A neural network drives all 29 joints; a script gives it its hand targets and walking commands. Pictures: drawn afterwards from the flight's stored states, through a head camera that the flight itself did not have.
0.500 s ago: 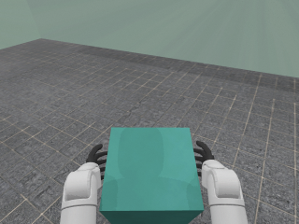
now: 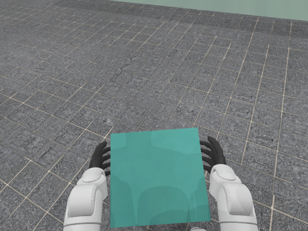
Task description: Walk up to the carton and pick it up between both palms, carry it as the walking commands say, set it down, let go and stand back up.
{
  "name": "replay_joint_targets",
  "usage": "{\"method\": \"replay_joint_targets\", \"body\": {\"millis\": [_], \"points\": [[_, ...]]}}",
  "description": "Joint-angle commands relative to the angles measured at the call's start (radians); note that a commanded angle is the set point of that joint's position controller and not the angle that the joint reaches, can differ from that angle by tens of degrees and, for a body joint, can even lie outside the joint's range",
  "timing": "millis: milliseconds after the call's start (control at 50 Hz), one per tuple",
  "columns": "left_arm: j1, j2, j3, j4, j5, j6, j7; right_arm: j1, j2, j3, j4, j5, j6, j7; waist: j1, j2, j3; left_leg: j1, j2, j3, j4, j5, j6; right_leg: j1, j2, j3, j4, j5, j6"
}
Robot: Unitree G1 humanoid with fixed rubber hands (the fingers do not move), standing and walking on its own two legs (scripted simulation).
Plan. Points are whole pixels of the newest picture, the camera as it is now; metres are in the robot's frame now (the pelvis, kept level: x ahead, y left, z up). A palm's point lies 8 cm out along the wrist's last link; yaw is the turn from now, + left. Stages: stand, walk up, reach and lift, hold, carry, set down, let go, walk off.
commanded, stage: carry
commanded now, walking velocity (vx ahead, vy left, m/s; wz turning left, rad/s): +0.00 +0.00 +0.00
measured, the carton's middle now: (157, 174) +0.29 +0.00 -0.05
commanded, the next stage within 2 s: none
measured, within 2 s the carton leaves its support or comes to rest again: neither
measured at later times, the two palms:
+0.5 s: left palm out of the picture +0.13 +0.14 +0.08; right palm (237, 214) +0.15 -0.15 +0.07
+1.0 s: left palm out of the picture +0.05 +0.14 +0.04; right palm out of the picture +0.07 -0.15 +0.02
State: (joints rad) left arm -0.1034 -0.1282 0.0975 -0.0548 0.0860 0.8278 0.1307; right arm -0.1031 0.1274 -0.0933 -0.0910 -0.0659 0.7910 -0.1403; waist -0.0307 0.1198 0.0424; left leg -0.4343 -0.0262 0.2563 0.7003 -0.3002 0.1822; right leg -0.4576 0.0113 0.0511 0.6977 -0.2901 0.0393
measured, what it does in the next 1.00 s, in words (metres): walks backwards: right foot, then left foot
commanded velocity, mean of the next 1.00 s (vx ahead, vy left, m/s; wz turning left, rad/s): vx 0.00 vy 0.00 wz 0.00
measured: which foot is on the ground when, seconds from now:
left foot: down 0.00-0.38, up 0.40-0.54, down 0.56-1.00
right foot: down 0.00-0.16, up 0.18-0.30, down 0.32-1.00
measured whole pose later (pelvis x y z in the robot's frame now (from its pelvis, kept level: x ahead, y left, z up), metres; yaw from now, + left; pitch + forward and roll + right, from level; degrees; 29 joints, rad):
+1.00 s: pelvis -0.21 -0.03 +0.00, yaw +1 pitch -4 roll +2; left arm -0.17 -0.13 0.17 0.05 0.16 0.83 0.09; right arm -0.17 0.13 -0.06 0.07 -0.18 0.87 -0.12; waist 0.03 0.01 0.07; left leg -0.38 -0.04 0.16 0.68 -0.24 0.08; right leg -0.50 -0.03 -0.03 0.65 -0.11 -0.04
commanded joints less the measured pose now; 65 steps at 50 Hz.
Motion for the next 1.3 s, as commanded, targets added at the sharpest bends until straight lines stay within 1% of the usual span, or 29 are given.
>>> {"method": "replay_joint_targets", "body": {"millis": [0,20,60,100,180,260,320,360,420,480,500,540,560,580,620,640,660,680,700,760,840,980,1100,1140,1180,1220,1240,1260,1280], "points": [[-0.417,-0.697,-0.504,-0.134,-0.172,-0.023,-0.231,-0.443,0.758,0.614,-0.145,0.228,0.034,0.25,0.01,-0.183,-0.684,0.386,0.195,-0.314,-0.283,0.432,-0.203,0.232,-0.066,-0.001,-0.024,0.082,-0.106],[-0.44,-0.716,-0.534,-0.161,-0.172,-0.026,-0.241,-0.481,0.76,0.632,-0.174,0.241,0.025,0.266,0.018,-0.092,-0.654,0.448,0.247,-0.363,-0.329,0.355,-0.177,0.131,-0.02,-0.041,-0.047,-0.043,-0.093],[-0.593,-0.775,-0.703,-0.462,-0.316,0.043,-0.249,-0.559,0.843,0.769,-0.412,0.348,0.091,0.263,0.014,-0.03,-0.575,0.339,0.295,-0.404,-0.468,-0.205,-0.136,0.11,-0.024,-0.063,-0.021,-0.155,-0.096],[-0.634,-0.79,-0.701,-0.405,-0.333,0.101,-0.27,-0.524,0.872,0.697,-0.269,0.299,0.155,0.264,0.027,0.03,-0.464,0.121,0.312,-0.427,-0.598,-0.471,-0.14,0.162,-0.011,-0.096,0.121,-0.176,-0.103],[-0.637,-0.745,-0.585,-0.165,-0.265,0.106,-0.291,-0.516,0.827,0.545,-0.006,0.178,0.156,0.278,0.048,0.053,-0.444,0.022,0.28,-0.318,-0.61,-0.389,-0.155,0.284,0.017,-0.142,0.124,-0.159,-0.122],[-0.712,-0.786,-0.575,-0.151,-0.287,0.067,-0.325,-0.597,0.875,0.558,0.013,0.162,0.113,0.281,0.058,-0.086,-0.38,0.116,0.203,-0.245,-0.518,-0.295,-0.223,0.306,0.001,-0.096,-0.249,-0.129,-0.146],[-0.776,-0.829,-0.63,-0.227,-0.351,0.058,-0.331,-0.595,0.919,0.582,-0.028,0.191,0.103,0.268,0.035,-0.396,-0.391,0.178,0.066,-0.217,-0.041,-0.063,-0.245,0.084,-0.278,0.301,-0.507,-0.453,-0.244],[-0.738,-0.823,-0.552,-0.108,-0.281,0.044,-0.341,-0.71,0.915,0.563,0.028,0.19,0.088,0.271,0.018,-0.494,-0.336,0.358,0.03,-0.221,0.295,-0.058,-0.162,-0.302,-0.297,0.152,-0.604,-0.55,-0.196],[-0.819,-0.839,-0.59,-0.179,-0.323,0.047,-0.326,-0.759,0.905,0.594,-0.106,0.234,0.071,0.271,0.003,-0.335,-0.331,0.35,0.026,-0.227,0.221,-0.064,-0.155,-0.287,-0.226,-0.022,-0.546,-0.383,-0.116],[-0.789,-0.856,-0.605,-0.08,-0.263,0.047,-0.29,-0.811,0.882,0.554,-0.061,0.245,0.057,0.284,0.007,0.013,-0.359,0.266,0.085,-0.267,-0.327,-0.073,-0.152,-0.025,-0.155,0.01,-0.236,-0.131,-0.116],[-0.777,-0.842,-0.613,-0.076,-0.261,0.062,-0.279,-0.778,0.882,0.56,-0.061,0.267,0.069,0.284,0.011,0.152,-0.389,0.287,0.213,-0.443,-0.413,0.009,-0.143,-0.005,-0.116,0.007,-0.158,-0.025,-0.076],[-0.738,-0.832,-0.629,-0.123,-0.27,0.069,-0.261,-0.76,0.888,0.583,-0.082,0.311,0.064,0.289,0.04,0.261,-0.431,0.327,0.257,-0.447,-0.314,0.382,-0.123,0.029,-0.099,-0.007,-0.16,0.038,-0.057],[-0.698,-0.861,-0.64,-0.147,-0.29,0.071,-0.261,-0.776,0.893,0.618,-0.146,0.321,0.067,0.288,0.048,0.158,-0.479,0.364,0.205,-0.317,-0.198,0.541,-0.117,0.081,-0.111,-0.007,-0.203,0.18,-0.057],[-0.686,-0.874,-0.665,-0.224,-0.326,0.093,-0.263,-0.747,0.915,0.638,-0.213,0.333,0.087,0.281,0.039,0.08,-0.53,0.257,0.173,-0.314,-0.15,0.54,-0.113,0.198,-0.117,-0.012,-0.191,0.298,-0.065],[-0.672,-0.907,-0.626,-0.171,-0.306,0.098,-0.265,-0.737,0.903,0.591,-0.184,0.307,0.096,0.28,0.03,0.019,-0.525,0.154,0.13,-0.321,-0.25,0.25,-0.127,0.265,-0.117,-0.021,-0.162,0.199,-0.086],[-0.614,-0.86,-0.488,0.024,-0.201,0.068,-0.271,-0.686,0.844,0.467,-0.02,0.19,0.064,0.275,0.033,-0.013,-0.519,0.077,0.145,-0.357,-0.315,0.026,-0.113,0.295,-0.093,-0.044,-0.171,0.096,-0.081],[-0.635,-0.857,-0.519,-0.072,-0.219,0.041,-0.274,-0.698,0.844,0.521,-0.095,0.218,0.048,0.279,0.039,-0.032,-0.52,0.047,0.159,-0.373,-0.361,-0.167,-0.103,0.302,-0.083,-0.039,-0.166,0.053,-0.088],[-0.644,-0.889,-0.618,-0.215,-0.292,0.064,-0.277,-0.727,0.895,0.635,-0.239,0.297,0.071,0.278,0.044,-0.064,-0.5,0.03,0.17,-0.367,-0.373,-0.259,-0.097,0.297,-0.073,-0.037,-0.173,0.042,-0.086],[-0.618,-0.864,-0.574,-0.112,-0.253,0.061,-0.284,-0.712,0.906,0.616,-0.128,0.268,0.066,0.28,0.051,-0.097,-0.508,0.034,0.173,-0.355,-0.37,-0.285,-0.092,0.31,-0.064,-0.047,-0.148,0.033,-0.091],[-0.641,-0.888,-0.607,-0.201,-0.278,0.028,-0.295,-0.749,0.914,0.662,-0.202,0.281,0.038,0.284,0.051,-0.152,-0.512,0.014,0.191,-0.366,-0.372,-0.295,-0.09,0.317,-0.061,-0.053,-0.128,0.023,-0.093],[-0.593,-0.892,-0.56,-0.015,-0.226,-0.025,-0.322,-0.747,0.877,0.618,-0.116,0.192,-0.025,0.281,0.061,-0.163,-0.49,-0.089,0.198,-0.356,-0.385,-0.363,-0.089,0.376,-0.04,-0.055,-0.041,-0.012,-0.097],[-0.667,-0.9,-0.645,-0.152,-0.296,-0.072,-0.336,-0.738,0.891,0.64,-0.174,0.194,-0.069,0.278,0.054,-0.129,-0.462,-0.008,0.174,-0.334,-0.286,-0.345,-0.087,0.238,-0.059,-0.013,-0.09,-0.103,-0.092],[-0.634,-0.846,-0.625,-0.058,-0.273,-0.072,-0.342,-0.671,0.875,0.607,-0.042,0.16,-0.059,0.281,0.063,-0.11,-0.441,-0.11,0.158,-0.308,-0.247,-0.403,-0.092,0.286,-0.042,-0.013,-0.025,-0.138,-0.089],[-0.64,-0.824,-0.637,-0.117,-0.292,-0.074,-0.335,-0.653,0.883,0.622,-0.065,0.175,-0.056,0.28,0.069,-0.198,-0.455,-0.077,0.084,-0.228,-0.1,-0.378,-0.104,0.238,-0.083,0.043,-0.133,-0.231,-0.085],[-0.641,-0.786,-0.609,-0.076,-0.262,-0.095,-0.338,-0.632,0.855,0.583,-0.011,0.165,-0.066,0.282,0.056,-0.446,-0.468,0.201,-0.094,-0.087,0.365,-0.276,-0.127,-0.091,-0.254,0.209,-0.556,-0.496,-0.095],[-0.629,-0.563,-0.283,0.375,0.032,-0.261,-0.346,-0.444,0.703,0.268,0.524,-0.108,-0.219,0.293,0.011,-0.467,-0.435,0.43,-0.155,-0.046,0.479,-0.263,-0.115,-0.341,-0.23,0.041,-0.721,-0.563,-0.015],[-0.675,-0.493,-0.263,0.39,0.056,-0.332,-0.334,-0.461,0.637,0.246,0.502,-0.128,-0.3,0.297,-0.002,-0.412,-0.416,0.431,-0.173,-0.014,0.411,-0.295,-0.113,-0.343,-0.189,-0.036,-0.694,-0.51,0.015],[-0.821,-0.536,-0.428,0.123,-0.076,-0.352,-0.321,-0.539,0.667,0.392,0.274,-0.013,-0.316,0.293,-0.011,-0.34,-0.441,0.449,-0.15,-0.015,0.296,-0.295,-0.086,-0.319,-0.168,-0.081,-0.611,-0.472,0.052],[-0.962,-0.674,-0.693,-0.305,-0.285,-0.291,-0.302,-0.682,0.778,0.643,-0.141,0.204,-0.259,0.291,-0.027,-0.28,-0.434,0.448,-0.114,-0.017,0.097,-0.295,-0.071,-0.276,-0.128,-0.122,-0.49,-0.431,0.087]]}}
